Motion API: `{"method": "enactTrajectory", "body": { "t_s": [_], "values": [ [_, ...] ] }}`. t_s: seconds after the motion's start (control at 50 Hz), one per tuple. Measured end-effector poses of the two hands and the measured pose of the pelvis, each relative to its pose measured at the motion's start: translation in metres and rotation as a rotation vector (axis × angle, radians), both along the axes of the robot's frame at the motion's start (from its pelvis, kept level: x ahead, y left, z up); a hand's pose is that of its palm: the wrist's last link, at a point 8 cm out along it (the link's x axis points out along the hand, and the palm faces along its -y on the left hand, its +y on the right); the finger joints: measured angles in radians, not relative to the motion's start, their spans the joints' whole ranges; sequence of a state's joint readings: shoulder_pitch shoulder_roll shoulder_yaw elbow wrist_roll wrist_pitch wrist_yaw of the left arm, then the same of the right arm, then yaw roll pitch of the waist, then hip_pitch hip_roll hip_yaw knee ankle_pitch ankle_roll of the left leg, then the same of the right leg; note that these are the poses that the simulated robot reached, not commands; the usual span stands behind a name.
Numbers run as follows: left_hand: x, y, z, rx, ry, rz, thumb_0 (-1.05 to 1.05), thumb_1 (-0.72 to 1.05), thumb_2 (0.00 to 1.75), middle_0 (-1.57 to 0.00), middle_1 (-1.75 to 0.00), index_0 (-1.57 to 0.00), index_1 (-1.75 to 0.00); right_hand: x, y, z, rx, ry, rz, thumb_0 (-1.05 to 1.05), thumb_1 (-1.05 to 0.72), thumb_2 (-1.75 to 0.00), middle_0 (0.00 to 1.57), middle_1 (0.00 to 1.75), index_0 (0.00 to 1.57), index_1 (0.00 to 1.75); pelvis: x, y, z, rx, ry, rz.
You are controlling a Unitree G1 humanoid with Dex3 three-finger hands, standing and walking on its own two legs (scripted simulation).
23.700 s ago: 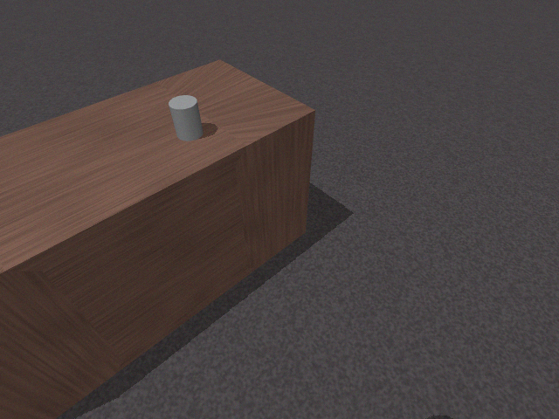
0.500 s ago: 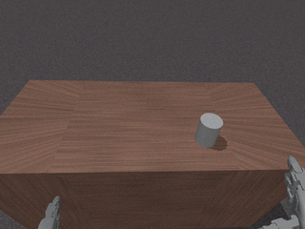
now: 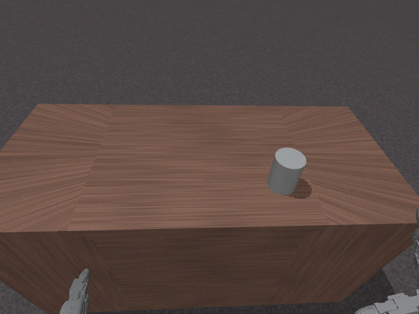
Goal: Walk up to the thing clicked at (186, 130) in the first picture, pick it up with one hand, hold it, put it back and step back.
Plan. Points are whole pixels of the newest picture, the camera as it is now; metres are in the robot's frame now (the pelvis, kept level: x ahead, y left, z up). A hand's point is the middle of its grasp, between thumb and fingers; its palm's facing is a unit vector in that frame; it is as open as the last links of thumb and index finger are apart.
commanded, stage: home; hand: right
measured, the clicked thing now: (285, 171) +0.51 -0.22 -0.04
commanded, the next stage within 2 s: none
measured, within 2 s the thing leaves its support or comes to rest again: neither
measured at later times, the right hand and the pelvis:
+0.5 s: hand (304, 311) +0.18 -0.18 -0.07, palm faces +0.10 +0.98 -0.19, open 17.4 cm; pelvis +0.00 -0.01 -0.01, yaw +1 degrees
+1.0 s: hand (308, 308) +0.18 -0.19 -0.07, palm faces +0.12 +0.96 -0.27, open 17.3 cm; pelvis +0.01 -0.01 -0.01, yaw +1 degrees
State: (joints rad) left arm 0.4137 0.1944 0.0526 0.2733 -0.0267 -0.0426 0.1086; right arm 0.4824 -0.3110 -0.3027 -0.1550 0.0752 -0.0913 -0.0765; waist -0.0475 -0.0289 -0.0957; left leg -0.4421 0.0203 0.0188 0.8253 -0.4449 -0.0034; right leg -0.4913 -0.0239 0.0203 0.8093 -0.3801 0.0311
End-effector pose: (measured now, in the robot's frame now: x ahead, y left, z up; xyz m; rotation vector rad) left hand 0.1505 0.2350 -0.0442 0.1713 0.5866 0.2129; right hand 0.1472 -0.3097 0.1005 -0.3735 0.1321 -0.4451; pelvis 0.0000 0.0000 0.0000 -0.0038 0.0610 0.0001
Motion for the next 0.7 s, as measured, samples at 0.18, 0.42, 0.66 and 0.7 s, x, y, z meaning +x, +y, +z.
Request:
{"method": "enactTrajectory", "body": {
  "t_s": [0.18, 0.42, 0.66, 0.7],
  "values": [
    [0.008, -0.03, -0.004, -0.071, -0.003, -0.059, -0.01, 0.02, 0.46, -0.13, -0.18, -0.13, -0.17, 0.009, 0.022, -0.06, 0.163, 0.177, 0.052, -0.01, 0.51, -0.07, 0.06, 0.06, 0.06, 0.06, 0.001, -0.007, 0.0, -0.004, 0.015, 0.008],
    [-0.003, -0.015, -0.004, 0.027, 0.076, -0.019, 0.01, 0.68, 0.78, -0.18, -0.26, -0.18, -0.26, 0.006, 0.084, -0.149, 0.362, 0.471, 0.183, -0.01, 0.52, -0.06, 0.06, 0.05, 0.06, 0.06, 0.001, -0.008, -0.006, 0.008, 0.051, 0.016],
    [0.002, -0.014, -0.032, 0.009, 0.11, -0.001, 0.01, 0.87, 0.88, -0.2, -0.29, -0.2, -0.29, 0.007, 0.069, -0.144, 0.273, 0.494, 0.132, -0.01, 0.53, -0.06, 0.06, 0.05, 0.06, 0.05, 0.004, -0.011, -0.012, 0.024, 0.05, 0.014],
    [-0.002, -0.013, -0.037, 0.008, 0.13, 0.003, 0.01, 0.88, 0.89, -0.2, -0.29, -0.21, -0.29, 0.007, 0.072, -0.146, 0.276, 0.507, 0.132, -0.01, 0.52, -0.06, 0.06, 0.05, 0.06, 0.05, 0.003, -0.012, -0.013, 0.023, 0.054, 0.016]
  ]
}}
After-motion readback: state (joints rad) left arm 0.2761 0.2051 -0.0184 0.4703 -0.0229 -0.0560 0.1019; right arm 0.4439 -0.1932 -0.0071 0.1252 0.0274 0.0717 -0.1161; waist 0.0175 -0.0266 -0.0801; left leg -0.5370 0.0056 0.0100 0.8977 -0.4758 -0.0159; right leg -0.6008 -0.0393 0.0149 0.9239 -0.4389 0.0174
